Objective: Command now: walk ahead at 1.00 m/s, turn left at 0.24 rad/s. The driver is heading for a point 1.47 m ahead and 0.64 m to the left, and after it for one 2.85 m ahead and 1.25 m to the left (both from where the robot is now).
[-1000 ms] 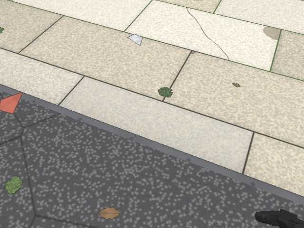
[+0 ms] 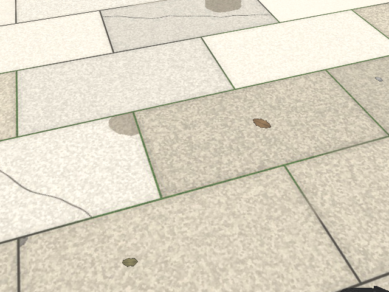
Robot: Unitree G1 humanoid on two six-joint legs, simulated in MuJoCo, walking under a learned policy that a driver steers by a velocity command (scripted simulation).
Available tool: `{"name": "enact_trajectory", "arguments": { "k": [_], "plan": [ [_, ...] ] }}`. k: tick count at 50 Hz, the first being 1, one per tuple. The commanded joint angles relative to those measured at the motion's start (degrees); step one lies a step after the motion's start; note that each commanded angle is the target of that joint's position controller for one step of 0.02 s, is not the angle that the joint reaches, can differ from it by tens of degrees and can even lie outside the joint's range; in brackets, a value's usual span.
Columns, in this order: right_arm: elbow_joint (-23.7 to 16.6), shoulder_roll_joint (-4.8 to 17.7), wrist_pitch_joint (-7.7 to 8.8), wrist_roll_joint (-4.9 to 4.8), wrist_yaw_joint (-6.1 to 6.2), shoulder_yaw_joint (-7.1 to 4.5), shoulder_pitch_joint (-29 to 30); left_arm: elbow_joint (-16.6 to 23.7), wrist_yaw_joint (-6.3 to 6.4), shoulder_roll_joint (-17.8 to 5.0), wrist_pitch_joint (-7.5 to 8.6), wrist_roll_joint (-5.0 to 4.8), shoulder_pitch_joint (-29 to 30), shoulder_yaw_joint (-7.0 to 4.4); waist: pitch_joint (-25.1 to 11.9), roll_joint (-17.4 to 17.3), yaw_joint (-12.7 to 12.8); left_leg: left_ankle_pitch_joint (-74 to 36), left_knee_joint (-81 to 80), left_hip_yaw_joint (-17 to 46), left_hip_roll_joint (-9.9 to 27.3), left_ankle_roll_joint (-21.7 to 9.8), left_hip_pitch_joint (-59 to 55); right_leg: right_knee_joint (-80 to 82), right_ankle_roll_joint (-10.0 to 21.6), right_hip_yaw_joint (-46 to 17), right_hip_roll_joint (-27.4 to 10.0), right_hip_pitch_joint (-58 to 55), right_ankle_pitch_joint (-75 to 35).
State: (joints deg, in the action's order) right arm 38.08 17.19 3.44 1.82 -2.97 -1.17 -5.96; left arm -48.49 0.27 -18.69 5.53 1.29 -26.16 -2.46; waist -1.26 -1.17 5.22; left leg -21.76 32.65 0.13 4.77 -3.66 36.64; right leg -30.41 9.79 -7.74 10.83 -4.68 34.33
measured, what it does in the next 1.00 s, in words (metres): goes down, turning left: left foot 0.14 m lower, then right foot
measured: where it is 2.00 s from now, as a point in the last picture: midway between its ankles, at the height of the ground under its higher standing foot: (65, 95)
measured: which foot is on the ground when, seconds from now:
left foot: up 0.00-0.12, down 0.14-0.50, up 0.52-0.92, down 0.94-1.00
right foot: down 0.00-0.14, up 0.16-0.48, down 0.50-0.94, up 0.96-1.00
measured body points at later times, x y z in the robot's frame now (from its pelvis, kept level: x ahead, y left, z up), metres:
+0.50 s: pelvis +0.51 +0.10 -0.12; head +0.55 +0.10 +0.33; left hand +0.71 +0.39 -0.16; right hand +0.52 -0.19 -0.25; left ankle +0.28 +0.13 -0.82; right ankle +0.71 +0.03 -0.84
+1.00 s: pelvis +0.90 +0.34 -0.14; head +0.92 +0.36 +0.31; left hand +0.70 +0.52 -0.27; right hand +1.22 +0.32 -0.23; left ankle +0.95 +0.42 -0.83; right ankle +0.83 +0.07 -0.70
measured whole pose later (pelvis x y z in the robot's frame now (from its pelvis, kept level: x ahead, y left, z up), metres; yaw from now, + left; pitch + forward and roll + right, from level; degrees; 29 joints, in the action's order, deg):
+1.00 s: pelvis +0.90 +0.34 -0.14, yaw +50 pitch +0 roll +0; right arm 39.8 18.1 0.0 2.0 -2.1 -2.4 -5.8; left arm -48.7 0.5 -14.6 4.1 1.3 -22.0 -1.4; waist 3.7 -0.7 2.5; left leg 15.0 43.0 -7.1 -7.4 -11.6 28.9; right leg -76.1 -1.0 3.4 -4.6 7.4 19.3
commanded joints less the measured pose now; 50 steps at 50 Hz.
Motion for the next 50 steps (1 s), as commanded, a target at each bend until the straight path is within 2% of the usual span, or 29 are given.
{"name": "enact_trajectory", "arguments": {
  "k": [1, 3, 5, 6, 7, 8, 9, 10, 11, 12, 15, 19, 22, 24, 25, 26, 27, 28, 29, 35, 36, 40, 42, 45, 46, 47, 48, 49, 50],
  "plan": [
    [-4.9, 3.3, 1.15, -0.4, 0.19, -0.83, 12.9, -1.3, 1.88, -7.1, 0.36, 1.83, -6.1, -1.19, 13.6, 1.3, 4.9, 4.3, -6.4, -0.8, -1.3, -1.9, 5.0, 3.8, 1.8, -2.6, -15.7, 2.6, -38.1],
    [-2.4, 4.1, 1.23, -0.34, 0.97, -1.43, 6.7, -2.4, 2.43, -7.6, 0.65, 2.14, -4.7, -0.71, 10.5, 1.3, 1.5, 4.6, -11.3, -2.5, -3.0, -3.1, -2.9, -3.4, -0.5, 1.5, -15.4, -1.8, -52.8],
    [5.9, 7.3, 0.59, 0.39, 1.59, -3.32, -15.0, -2.8, 2.9, -8.1, 0.15, 1.65, -0.2, -0.63, 1.7, 3.2, -8.8, 6.0, -10.4, -4.6, -4.7, -5.1, -21.5, -24.2, -1.4, 3.5, -15.6, -1.5, -71.2],
    [10.8, 9.7, 0.28, 1.19, 1.51, -4.84, -30.0, -2.5, 2.64, -7.7, -0.32, 1.06, 5.3, -0.89, -2.3, 1.2, -17.2, 6.3, -11.0, -4.5, -4.6, -8.3, -36.3, -46.9, -2.6, 6.9, -13.3, 6.8, -71.0],
    [13.5, 10.7, -0.26, 0.72, 1.17, -5.76, -36.9, -0.3, 2.03, -4.9, 0.11, 1.13, 12.9, -0.72, -2.1, -11.0, -21.4, 4.6, -10.6, 1.0, -1.1, -11.3, -50.8, -75.9, -4.9, 12.3, -3.9, 27.4, -23.8],
    [13.2, 13.9, -0.17, 0.91, 0.6, -6.05, -35.3, 4.0, 1.97, -0.9, 1.43, -0.32, 7.6, 0.94, -6.5, -18.1, -11.4, -23.2, 9.5, 15.3, 7.9, -14.2, -72.8, -82.3, -7.2, 5.5, -4.5, 53.8, 2.2],
    [12.8, 14.2, -0.22, -0.05, 1.04, -6.76, -36.2, 5.8, 2.07, -3.9, 1.59, -1.72, 8.3, 1.68, -18.5, -11.5, -15.4, -8.7, 4.0, 29.9, 13.7, -24.1, -86.1, -80.7, -10.2, 1.8, -6.4, 66.1, 0.1],
    [11.7, 13.9, -0.34, -0.35, 2.8, -7.25, -31.2, 6.1, 1.97, -5.0, 1.9, -1.24, 10.4, 2.38, -18.8, -5.2, -14.5, 22.4, -9.1, 44.1, 17.6, -26.8, -79.4, -73.7, -9.9, -0.3, -10.0, 68.6, -5.9],
    [11.5, 9.4, -0.25, 0.05, 3.17, -6.03, -26.8, 5.8, 1.29, -7.5, 2.32, 1.5, 17.0, 2.23, -7.8, 5.2, -13.3, 33.1, -15.5, 42.0, 14.0, -22.3, -63.7, -62.9, -8.4, 0.0, -14.0, 65.2, -10.7],
    [12.2, 7.6, 0.46, -0.45, 3.29, -4.72, -25.0, 7.5, 0.42, -7.0, 2.48, 2.96, 21.1, 1.83, -1.6, 7.5, -9.9, 31.6, -15.9, 39.5, 11.5, -19.3, -51.0, -55.3, -8.5, -0.3, -14.2, 60.4, -14.6],
    [12.4, 8.0, 1.77, -1.2, 3.29, -4.15, -19.0, 10.7, -1.47, -2.2, -0.66, 3.88, 24.8, 3.67, 9.6, 4.3, -3.1, 20.4, -23.1, 27.2, 2.7, -15.8, -15.9, -27.7, -12.4, 3.2, -17.0, 39.6, -15.8],
    [10.7, 9.2, 2.46, -2.83, 1.36, -5.57, -16.8, 12.1, -1.58, -0.9, -0.35, 0.38, 26.6, 3.8, 5.8, -0.2, -4.6, 9.8, -23.7, 20.4, -2.7, -10.0, -9.1, -10.5, -11.3, 7.7, -12.5, 18.7, -38.8],
    [11.5, 10.1, 1.79, -2.98, 1.47, -6.19, -20.1, 12.3, -0.41, -2.8, -0.29, 0.37, 25.4, 2.6, 1.9, 0.9, -4.9, -1.1, -13.7, 21.0, -3.9, -6.2, -21.2, -1.8, -10.0, 7.3, -9.5, 14.1, -36.0],
    [11.1, 12.1, 1.67, -2.08, 1.53, -6.56, -17.5, 7.8, 0.98, -6.7, 0.28, 0.42, 8.2, 0.26, -7.5, 1.3, 4.5, -4.3, 10.6, 18.6, -6.9, -3.7, -19.1, -2.1, -9.0, 6.5, -10.3, -3.9, -27.3],
    [9.1, 6.0, 2.25, -1.71, 1.44, -4.9, -15.8, 6.6, 1.99, -11.3, 0.52, 1.99, -3.0, -1.45, -14.5, 6.6, 8.3, 15.8, 29.5, 15.0, -9.8, -3.2, -11.2, -0.7, -6.8, -6.3, -22.6, -15.3, -8.5],
    [6.0, -0.9, 1.92, -3.87, 2.03, -3.05, -20.7, 7.3, 1.9, -14.0, 0.17, 3.16, -1.1, -1.92, -20.8, 19.4, 1.7, 51.0, 45.3, 9.6, -13.1, -2.7, -0.3, 10.9, -2.4, -36.8, -38.7, -20.7, 3.3],
    [5.5, 2.8, 0.88, -2.85, 2.53, -2.83, -20.4, 7.3, 1.57, -12.6, -0.38, 2.1, 4.8, -2.89, -16.2, 18.1, -0.4, 45.9, 49.4, 6.7, -8.5, -3.6, 7.7, 15.9, 1.0, -44.9, -37.9, -15.1, 16.2],
    [6.1, 4.8, -0.11, -1.41, 2.3, -3.14, -15.2, 8.4, 1.24, -6.1, -0.42, 1.59, 9.6, -1.7, -7.2, 9.4, -0.3, 41.4, 47.8, 5.4, -4.9, -3.5, 9.7, 15.6, 0.2, -33.9, -34.4, -7.2, 13.7],
    [5.7, 4.6, -0.69, -0.73, 1.58, -3.27, -12.1, 7.3, 0.85, -3.3, -0.37, 1.5, 10.4, -1.19, -1.2, 5.0, -0.7, 39.8, 45.3, 4.6, -3.1, -3.3, 8.9, 15.7, -0.8, -24.3, -31.8, -0.1, 2.4],
    [-2.0, 0.4, -3.53, 0.38, -1.25, -1.49, -0.9, 1.0, -0.39, 0.6, 2.12, -0.44, 7.1, -0.35, 5.3, 5.2, -5.3, 32.2, 38.0, 1.9, 1.5, -2.0, 9.3, 21.6, -5.6, 5.9, -25.1, 10.3, -31.7],
    [-3.6, 0.5, -3.46, 0.14, -1.71, -1.16, 0.1, 1.2, -0.46, -0.8, 2.43, -0.26, 8.8, -0.62, 5.3, 7.3, -6.8, 28.3, 34.4, 1.5, 1.8, -2.0, 8.1, 22.5, -5.7, 9.1, -24.9, 11.5, -34.8],
    [-6.0, 1.8, -3.31, -0.16, -3.27, -0.35, 8.1, 0.4, -0.11, -3.9, 2.85, -0.06, 7.7, -1.17, 8.9, 1.8, -6.1, 18.5, 15.5, -6.8, -0.9, -4.0, -0.7, 25.8, -7.5, 21.1, -21.8, 12.1, -48.4],
    [-5.5, 2.9, -3.15, -0.02, -3.12, -0.48, 8.2, 0.2, 0.4, -6.8, 2.37, 0.12, 4.4, -1.65, 7.0, 3.1, -6.4, 20.1, 11.4, -10.9, -5.3, -5.8, -6.2, 19.9, -8.5, 23.4, -22.2, 6.2, -74.0],
    [-0.6, 7.4, -2.78, -0.21, -1.64, -2.43, -9.2, 1.7, 1.75, -11.6, -0.6, 0.82, 5.7, -2.84, -3.2, 7.7, -16.4, 29.6, 10.0, -10.4, -10.6, -9.2, -25.0, -6.6, -8.3, 22.3, -25.9, 3.5, -97.2],
    [3.7, 10.0, -2.53, -0.23, -0.53, -4.08, -21.8, 2.9, 1.59, -11.6, -1.41, 1.19, 7.6, -2.91, -8.5, 6.0, -21.2, 31.6, 6.3, -6.7, -11.3, -11.2, -40.3, -24.0, -7.8, 21.0, -25.8, 11.0, -89.3],
    [5.0, 12.6, -3.33, -1.46, 1.04, -5.94, -21.1, 2.8, 0.85, -8.5, -1.27, 1.11, 7.7, -2.57, -8.0, -4.4, -19.2, 35.7, 1.4, 3.7, -6.5, -12.2, -51.6, -46.6, -9.1, 20.8, -15.5, 26.3, -38.6],
    [1.6, 19.4, -3.84, 1.03, 1.33, -6.36, -13.7, 9.0, 0.0, -2.7, -0.33, -0.1, -0.9, -0.38, -15.8, -15.2, -7.9, 35.3, -5.1, 36.1, 11.8, -21.7, -65.6, -65.8, -10.9, 13.4, -10.6, 48.0, -5.8],
    [0.4, 15.9, -4.28, 0.64, 2.39, -6.28, -17.4, 9.2, 0.21, -6.4, 0.85, -0.28, 6.2, -0.61, -19.1, -2.5, -13.9, 43.6, -14.4, 41.9, 12.9, -21.8, -63.5, -66.2, -10.0, 5.5, -12.0, 51.8, -12.5],
    [2.5, 13.8, -3.47, 0.52, 3.14, -5.81, -15.7, 9.1, 0.37, -5.8, 1.07, -1.18, 7.6, -0.29, -8.0, 1.2, -11.1, 43.4, -17.6, 36.6, 13.1, -19.1, -52.8, -61.8, -9.3, 6.0, -15.0, 53.1, -15.3]
  ]
}}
